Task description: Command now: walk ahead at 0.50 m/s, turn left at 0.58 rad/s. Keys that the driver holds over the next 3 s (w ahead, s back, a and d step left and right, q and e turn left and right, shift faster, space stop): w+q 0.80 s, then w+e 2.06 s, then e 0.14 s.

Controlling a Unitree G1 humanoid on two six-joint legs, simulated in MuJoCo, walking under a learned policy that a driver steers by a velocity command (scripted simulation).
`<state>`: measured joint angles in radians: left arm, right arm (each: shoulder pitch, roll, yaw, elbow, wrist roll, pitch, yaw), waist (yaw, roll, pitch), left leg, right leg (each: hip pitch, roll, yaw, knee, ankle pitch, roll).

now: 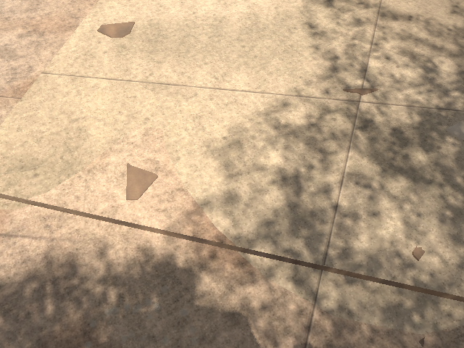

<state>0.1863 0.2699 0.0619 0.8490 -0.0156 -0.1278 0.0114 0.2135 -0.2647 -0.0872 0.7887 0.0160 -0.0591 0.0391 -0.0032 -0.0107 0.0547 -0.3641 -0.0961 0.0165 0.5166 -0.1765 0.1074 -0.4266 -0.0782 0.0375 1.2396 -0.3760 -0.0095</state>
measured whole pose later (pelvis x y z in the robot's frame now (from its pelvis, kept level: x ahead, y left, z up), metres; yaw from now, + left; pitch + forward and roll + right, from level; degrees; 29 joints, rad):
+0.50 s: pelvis +0.28 -0.04 +0.00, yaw +18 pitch +2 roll -1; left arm 0.14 0.25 0.06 0.74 0.01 -0.12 -0.01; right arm 0.32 -0.28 -0.07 0.75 0.03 -0.03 -0.01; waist -0.02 0.04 0.01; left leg -0.42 -0.03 -0.11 1.20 -0.40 0.03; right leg -0.34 0.03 -0.04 0.47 -0.16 -0.03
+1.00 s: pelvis +0.49 +0.12 -0.01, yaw +30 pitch +2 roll -1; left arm 0.32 0.30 0.05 0.89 -0.04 -0.08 -0.01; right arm 0.11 -0.26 -0.05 0.63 0.00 -0.06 0.03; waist 0.04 -0.01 0.05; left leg -0.43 0.00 0.06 0.60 -0.20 0.06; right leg -0.28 -0.06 0.00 1.14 -0.49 -0.01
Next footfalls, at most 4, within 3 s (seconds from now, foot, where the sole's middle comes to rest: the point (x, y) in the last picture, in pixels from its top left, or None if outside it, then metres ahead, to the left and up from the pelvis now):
0.38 right None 0.40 -0.11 -0.77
0.90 left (150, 314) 0.54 0.25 -0.77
1.46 right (187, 199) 0.92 0.16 -0.74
1.94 left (123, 148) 1.14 0.41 -0.74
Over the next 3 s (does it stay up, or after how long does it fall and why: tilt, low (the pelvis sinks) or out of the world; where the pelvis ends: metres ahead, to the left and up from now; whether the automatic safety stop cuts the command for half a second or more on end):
stays up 1.53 0.14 0.02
